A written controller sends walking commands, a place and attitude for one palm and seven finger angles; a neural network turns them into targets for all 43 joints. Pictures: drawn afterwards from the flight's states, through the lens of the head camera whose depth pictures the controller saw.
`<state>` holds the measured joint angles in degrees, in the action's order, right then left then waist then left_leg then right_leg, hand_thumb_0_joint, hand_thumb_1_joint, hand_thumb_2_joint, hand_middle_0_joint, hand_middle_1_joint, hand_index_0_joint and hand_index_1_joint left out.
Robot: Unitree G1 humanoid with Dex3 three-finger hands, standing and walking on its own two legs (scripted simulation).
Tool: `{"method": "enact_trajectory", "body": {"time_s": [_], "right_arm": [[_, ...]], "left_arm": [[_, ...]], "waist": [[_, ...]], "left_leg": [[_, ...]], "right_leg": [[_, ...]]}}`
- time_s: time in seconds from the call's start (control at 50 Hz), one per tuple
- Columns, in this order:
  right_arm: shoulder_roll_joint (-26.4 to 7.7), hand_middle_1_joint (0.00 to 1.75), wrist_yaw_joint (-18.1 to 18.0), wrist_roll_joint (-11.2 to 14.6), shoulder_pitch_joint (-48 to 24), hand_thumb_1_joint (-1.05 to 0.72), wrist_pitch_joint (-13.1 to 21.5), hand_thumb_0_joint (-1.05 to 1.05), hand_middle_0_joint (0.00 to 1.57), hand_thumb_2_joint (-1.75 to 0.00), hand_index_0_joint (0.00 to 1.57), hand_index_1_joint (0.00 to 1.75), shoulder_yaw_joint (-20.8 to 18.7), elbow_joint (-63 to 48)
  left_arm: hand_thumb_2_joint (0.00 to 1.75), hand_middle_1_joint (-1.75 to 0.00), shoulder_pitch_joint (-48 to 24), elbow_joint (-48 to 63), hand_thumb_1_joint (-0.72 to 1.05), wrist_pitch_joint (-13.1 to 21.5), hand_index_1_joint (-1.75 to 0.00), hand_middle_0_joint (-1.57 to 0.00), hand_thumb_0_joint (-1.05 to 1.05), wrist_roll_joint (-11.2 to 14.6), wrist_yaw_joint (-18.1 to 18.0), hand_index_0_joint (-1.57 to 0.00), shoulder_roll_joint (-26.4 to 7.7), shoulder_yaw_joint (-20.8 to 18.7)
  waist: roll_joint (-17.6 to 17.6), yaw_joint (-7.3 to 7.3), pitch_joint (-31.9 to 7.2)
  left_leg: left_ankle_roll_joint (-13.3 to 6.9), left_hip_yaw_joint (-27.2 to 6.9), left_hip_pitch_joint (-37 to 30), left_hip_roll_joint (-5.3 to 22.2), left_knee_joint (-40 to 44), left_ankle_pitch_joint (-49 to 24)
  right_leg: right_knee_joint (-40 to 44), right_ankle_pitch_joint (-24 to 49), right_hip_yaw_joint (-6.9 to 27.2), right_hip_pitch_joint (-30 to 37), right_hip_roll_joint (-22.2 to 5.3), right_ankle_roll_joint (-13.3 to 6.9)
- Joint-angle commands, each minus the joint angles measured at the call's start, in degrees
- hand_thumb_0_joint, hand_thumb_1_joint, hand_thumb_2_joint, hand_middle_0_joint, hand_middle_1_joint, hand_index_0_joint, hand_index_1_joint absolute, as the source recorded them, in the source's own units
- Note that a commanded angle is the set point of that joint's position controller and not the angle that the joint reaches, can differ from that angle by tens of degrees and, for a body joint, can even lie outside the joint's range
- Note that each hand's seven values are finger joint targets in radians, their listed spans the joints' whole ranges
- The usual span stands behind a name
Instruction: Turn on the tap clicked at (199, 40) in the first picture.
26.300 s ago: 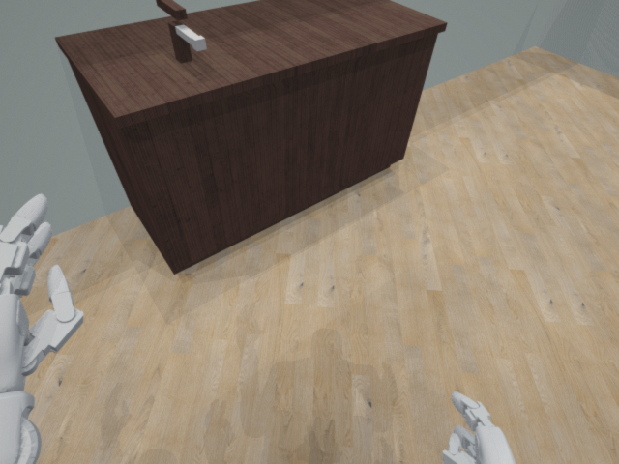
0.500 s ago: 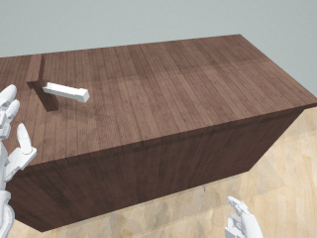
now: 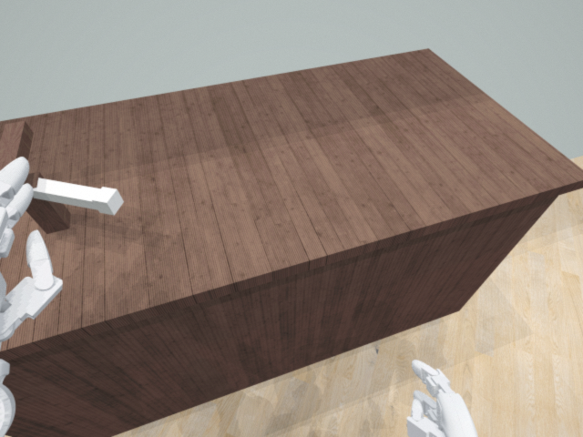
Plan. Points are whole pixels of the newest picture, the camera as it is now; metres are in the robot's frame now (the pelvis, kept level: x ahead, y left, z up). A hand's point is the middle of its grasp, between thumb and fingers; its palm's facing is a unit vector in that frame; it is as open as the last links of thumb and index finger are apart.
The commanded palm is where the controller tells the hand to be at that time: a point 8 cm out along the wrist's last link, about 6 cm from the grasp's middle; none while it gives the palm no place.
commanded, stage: come to a stop and stand still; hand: left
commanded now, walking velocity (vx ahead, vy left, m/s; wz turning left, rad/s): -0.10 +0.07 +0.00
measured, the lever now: (108, 201) +0.41 +0.29 +0.08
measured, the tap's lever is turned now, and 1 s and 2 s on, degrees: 58 58 58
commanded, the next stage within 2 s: look again from close up in 0.80 s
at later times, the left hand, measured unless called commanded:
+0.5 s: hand out of the picture +0.22 +0.29 +0.18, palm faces +0.35 -0.88 -0.32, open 7.4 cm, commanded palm +0.15 +0.33 +0.19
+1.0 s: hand out of the picture +0.22 +0.31 +0.17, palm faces +0.40 -0.86 -0.33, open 7.4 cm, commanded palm +0.16 +0.34 +0.19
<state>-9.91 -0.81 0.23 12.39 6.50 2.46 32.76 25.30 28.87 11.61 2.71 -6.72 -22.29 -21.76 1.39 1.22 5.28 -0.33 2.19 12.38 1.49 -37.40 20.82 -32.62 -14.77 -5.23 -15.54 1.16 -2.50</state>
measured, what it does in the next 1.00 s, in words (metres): shifts its weight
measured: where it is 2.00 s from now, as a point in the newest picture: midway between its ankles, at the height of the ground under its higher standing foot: outside the picture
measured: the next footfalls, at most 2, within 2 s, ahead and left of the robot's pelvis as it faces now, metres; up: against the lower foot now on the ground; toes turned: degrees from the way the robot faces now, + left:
none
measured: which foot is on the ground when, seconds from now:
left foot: down 0.00-1.00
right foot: down 0.00-1.00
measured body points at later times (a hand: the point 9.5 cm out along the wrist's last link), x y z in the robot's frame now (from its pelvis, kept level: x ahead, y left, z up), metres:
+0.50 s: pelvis -0.02 +0.06 +0.01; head -0.01 +0.08 +0.46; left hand +0.19 +0.34 +0.19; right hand +0.16 -0.16 -0.05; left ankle +0.02 +0.13 -0.73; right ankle +0.03 -0.09 -0.72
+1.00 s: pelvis +0.00 +0.07 +0.01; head +0.00 +0.09 +0.46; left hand +0.20 +0.36 +0.19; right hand +0.17 -0.15 -0.05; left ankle +0.02 +0.13 -0.73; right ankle +0.03 -0.09 -0.73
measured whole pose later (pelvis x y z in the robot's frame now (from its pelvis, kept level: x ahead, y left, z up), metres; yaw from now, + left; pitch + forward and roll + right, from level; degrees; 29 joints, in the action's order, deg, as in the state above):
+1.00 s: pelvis +0.00 +0.07 +0.01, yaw -1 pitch -3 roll -1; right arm -10.4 -0.1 0.4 12.5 8.3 1.8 33.1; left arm 20.4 22.6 13.6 0.2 -6.1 -19.0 -19.9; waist -1.8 -1.7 3.1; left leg -4.5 3.1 11.0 -2.9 -26.5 12.7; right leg -23.1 -9.1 0.9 -11.1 -1.6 1.7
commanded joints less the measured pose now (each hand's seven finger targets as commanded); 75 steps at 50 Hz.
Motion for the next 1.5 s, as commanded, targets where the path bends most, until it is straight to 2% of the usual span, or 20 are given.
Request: {"method": "enact_trajectory", "body": {"time_s": [0.0,0.04,0.12,0.2,0.22,0.24,0.26,0.28,0.3,0.34,0.4,0.46,0.48,0.56,0.7,0.8,0.86,0.88,1.12,1.48], "right_arm": [[-7.2,0.3,-0.9,0.5,-5.1,-0.9,2.6,0.0,0.2,-0.9,0.2,0.3,-4.2,-8.3],[-6.2,0.3,-1.3,0.0,-6.0,-0.9,2.0,0.0,0.2,-0.9,0.2,0.3,-2.8,-7.5],[-6.5,0.3,-2.5,-0.8,-6.0,-0.9,1.7,0.0,0.2,-0.9,0.2,0.3,-3.3,-7.1],[-8.6,0.3,-3.4,-0.1,-6.5,-0.9,1.8,0.0,0.2,-0.9,0.2,0.3,-4.8,-8.3],[-8.4,0.3,-3.3,-0.2,-7.1,-0.9,1.6,0.0,0.2,-0.9,0.2,0.3,-4.0,-8.5],[-8.9,0.3,-2.9,-2.7,0.9,-0.9,5.1,0.0,0.2,-0.9,0.2,0.3,-5.2,-6.1],[-3.0,0.3,-2.1,-0.5,-2.6,-0.9,5.3,0.0,0.2,-0.9,0.2,0.3,-2.6,-3.3],[-7.0,0.3,-1.0,1.4,-3.1,-0.9,5.9,0.0,0.2,-0.9,0.2,0.3,-4.9,-7.7],[-7.6,0.3,-0.6,1.1,-1.5,-0.9,6.0,0.0,0.2,-0.9,0.2,0.3,-4.8,-7.4],[-8.7,0.3,0.6,0.9,-3.8,-0.9,6.1,0.0,0.2,-0.9,0.2,0.3,-4.9,-8.1],[-9.3,0.3,1.2,1.2,-5.9,-0.9,5.8,0.0,0.2,-0.9,0.2,0.3,-4.1,-9.6],[-9.0,0.3,0.7,1.1,-5.7,-0.9,5.3,0.0,0.2,-0.9,0.2,0.3,-3.9,-10.4],[-9.2,0.3,0.4,1.0,-6.4,-0.9,5.2,0.0,0.2,-0.9,0.2,0.3,-3.8,-10.3],[-8.5,0.3,0.3,0.5,-5.5,-0.9,5.9,0.0,0.2,-0.9,0.2,0.3,-3.8,-9.9],[-8.7,0.3,0.8,0.4,-4.5,-0.9,6.5,0.0,0.2,-0.9,0.2,0.3,-3.8,-7.6],[-8.3,0.3,0.4,0.2,-5.3,-0.9,5.3,0.0,0.2,-0.9,0.2,0.3,-3.6,-7.6],[-8.5,0.3,0.1,0.3,-5.2,-0.9,5.0,0.0,0.2,-0.9,0.2,0.3,-3.9,-8.0],[-8.2,0.3,0.0,0.4,-5.9,-0.9,4.9,0.0,0.2,-0.9,0.2,0.3,-3.9,-8.2],[-8.6,0.3,-0.6,0.6,-5.4,-0.9,3.7,0.0,0.2,-0.9,0.2,0.3,-4.5,-8.8],[-8.7,0.3,-1.9,0.7,-7.1,-0.9,2.5,0.0,0.2,-0.9,0.2,0.3,-4.4,-8.9]], "left_arm": [[0.9,-0.3,-0.2,8.0,0.9,3.3,-0.3,-0.2,0.0,1.3,-2.2,-0.2,-9.3,-8.4],[0.9,-0.3,-0.8,9.2,0.9,3.4,-0.3,-0.2,0.0,0.4,-2.9,-0.2,-8.3,-7.4],[0.9,-0.3,-2.5,11.6,0.9,2.8,-0.3,-0.2,0.0,0.0,-3.6,-0.2,-7.5,-5.3],[0.9,-0.3,-2.7,12.0,0.9,2.1,-0.3,-0.2,0.0,0.2,-3.0,-0.2,-7.4,-4.4],[0.9,-0.3,-4.1,12.8,0.9,1.9,-0.3,-0.2,0.0,0.1,-2.7,-0.2,-7.5,-4.3],[0.9,-0.3,-60.1,22.5,0.9,8.7,-0.3,-0.2,0.0,-8.2,-2.1,-0.2,-52.8,-36.8],[0.9,-0.3,-27.6,-11.1,0.9,5.4,-0.3,-0.2,0.0,-2.7,0.5,-0.2,-17.1,-13.0],[0.9,-0.3,-19.3,-7.9,0.9,4.6,-0.3,-0.2,0.0,-0.5,0.7,-0.2,-7.7,-5.5],[0.9,-0.3,-20.3,-2.4,0.9,6.1,-0.3,-0.2,0.0,-0.6,0.9,-0.2,-6.9,-2.6],[0.9,-0.3,-12.5,3.0,0.9,6.3,-0.3,-0.2,0.0,-0.1,0.9,-0.2,-4.3,1.4],[0.9,-0.3,-7.5,6.1,0.9,5.8,-0.3,-0.2,0.0,-0.6,0.4,-0.2,-5.2,0.0],[0.9,-0.3,-8.8,5.7,0.9,6.1,-0.3,-0.2,0.0,-0.8,-0.1,-0.2,-9.8,-6.6],[0.9,-0.3,-10.4,7.8,0.9,6.3,-0.3,-0.2,0.0,-0.9,-0.5,-0.2,-13.7,-10.3],[0.9,-0.3,-14.2,8.0,0.9,7.3,-0.3,-0.2,0.0,-1.2,0.1,-0.2,-9.2,-6.8],[0.9,-0.3,-13.9,5.7,0.9,6.1,-0.3,-0.2,0.0,-2.4,0.3,-0.2,-4.0,-0.9],[0.9,-0.3,-12.0,4.0,0.9,5.6,-0.3,-0.2,0.0,-2.6,-0.2,-0.2,-5.3,-2.4],[0.9,-0.3,-12.4,5.7,0.9,6.1,-0.3,-0.2,0.0,-2.6,-0.2,-0.2,-6.1,-3.1],[0.9,-0.3,-12.7,7.5,0.9,6.1,-0.3,-0.2,0.0,-2.6,-0.4,-0.2,-8.0,-4.8],[0.9,-0.3,-6.8,7.6,0.9,5.1,-0.3,-0.2,0.0,-0.8,-0.1,-0.2,-6.0,-3.1],[0.9,-0.3,-4.7,8.5,0.9,3.1,-0.3,-0.2,0.0,0.2,-0.8,-0.2,-8.2,-5.0]], "waist": [[-11.5,-2.34,-12.8],[-6.8,-2.23,-12.3],[-6.4,-2.0,-13.1],[-1.1,-2.46,-10.7],[4.9,-2.38,-10.1],[-7.1,-5.73,-4.1],[-9.4,-3.15,-12.5],[2.0,-3.48,-14.3],[4.6,-3.07,-15.2],[7.5,-3.68,-12.4],[7.1,-3.88,-7.2],[0.7,-4.03,-6.3],[2.0,-3.93,-7.1],[7.8,-3.24,-7.4],[5.3,-2.74,-7.0],[2.3,-2.96,-6.8],[4.5,-2.99,-6.3],[4.5,-3.05,-7.1],[1.6,-2.73,-11.5],[-0.1,-2.84,-10.6]], "left_leg": [[1.1,-4.5,13.5,-0.6,-14.6,7.7],[0.8,-4.0,11.7,0.5,-7.9,5.6],[0.8,0.0,-0.2,-2.2,9.1,-10.2],[-0.6,-4.3,-3.0,2.3,12.3,-17.6],[-0.9,-6.3,-1.0,2.9,15.6,-17.6],[-2.6,-2.8,9.2,3.9,3.0,-15.8],[-0.6,-2.3,3.6,-4.7,1.6,-9.4],[0.3,-2.8,-0.4,-1.9,8.3,-11.0],[0.5,-0.7,-1.0,-1.1,8.9,-11.1],[-0.2,-3.4,-1.0,0.9,12.9,-11.8],[-1.7,-8.9,9.2,5.6,23.4,1.3],[-2.6,-10.0,13.2,6.9,25.4,7.6],[-2.3,-9.9,11.0,6.9,25.7,6.4],[-1.5,-9.9,9.2,7.2,25.8,8.5],[0.8,-9.8,4.7,6.5,24.9,5.0],[0.9,-8.8,5.0,5.3,23.6,2.5],[0.6,-8.9,6.8,5.1,24.7,4.8],[0.8,-8.5,5.2,4.9,24.1,2.3],[1.5,-4.7,-1.9,2.0,16.0,-19.6],[-0.1,-4.7,-1.9,1.4,16.4,-14.1]], "right_leg": [[12.2,35.0,23.7,15.1,-20.4,-7.2],[11.1,31.4,18.6,13.3,-18.3,-6.3],[10.3,20.0,10.9,7.8,-12.1,-1.1],[11.3,4.7,9.3,2.9,-6.5,1.7],[9.2,5.6,7.2,4.1,-4.1,2.4],[16.2,14.0,14.2,1.7,-9.0,5.3],[14.1,14.5,16.0,2.9,-12.7,-2.7],[9.0,22.8,19.0,6.8,-13.4,-4.8],[9.4,17.3,15.6,6.9,-11.7,-2.8],[10.1,6.4,12.3,5.5,-8.2,-0.6],[4.1,-1.6,5.0,8.4,-2.9,1.4],[2.6,-1.5,4.0,10.7,-2.2,2.1],[2.9,-1.1,3.8,10.1,-2.1,2.3],[2.8,-0.7,3.8,9.7,-2.3,1.8],[6.2,1.0,4.5,7.4,-1.7,1.9],[9.7,2.3,5.5,8.6,-2.2,1.7],[9.2,2.0,5.9,9.6,-2.1,1.6],[9.6,3.5,5.6,9.7,-2.0,1.6],[11.1,16.4,6.8,10.2,-3.7,1.1],[13.9,12.6,8.6,8.2,-4.4,1.3]]}}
